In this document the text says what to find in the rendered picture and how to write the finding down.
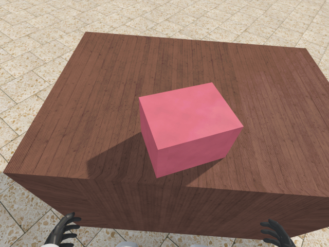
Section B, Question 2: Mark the carton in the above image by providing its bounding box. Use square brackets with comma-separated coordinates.
[139, 82, 244, 178]

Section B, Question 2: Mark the robot right hand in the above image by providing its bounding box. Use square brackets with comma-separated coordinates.
[260, 219, 296, 247]

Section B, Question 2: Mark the robot left hand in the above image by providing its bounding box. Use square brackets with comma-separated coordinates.
[44, 212, 81, 247]

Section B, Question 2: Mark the pedestal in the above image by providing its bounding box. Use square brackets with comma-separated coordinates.
[3, 32, 329, 240]

